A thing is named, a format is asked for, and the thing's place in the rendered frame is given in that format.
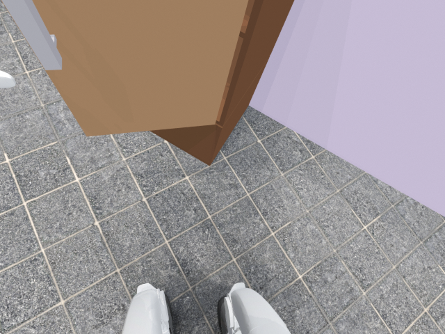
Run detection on handle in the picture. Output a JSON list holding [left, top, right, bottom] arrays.
[[2, 0, 62, 70]]

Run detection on robot right thigh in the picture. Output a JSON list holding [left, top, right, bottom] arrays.
[[224, 288, 291, 334]]

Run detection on robot left hand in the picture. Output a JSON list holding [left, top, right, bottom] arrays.
[[0, 70, 16, 88]]

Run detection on cupboard door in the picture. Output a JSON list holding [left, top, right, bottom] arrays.
[[2, 0, 248, 136]]

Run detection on right robot shin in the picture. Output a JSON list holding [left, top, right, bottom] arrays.
[[225, 283, 245, 334]]

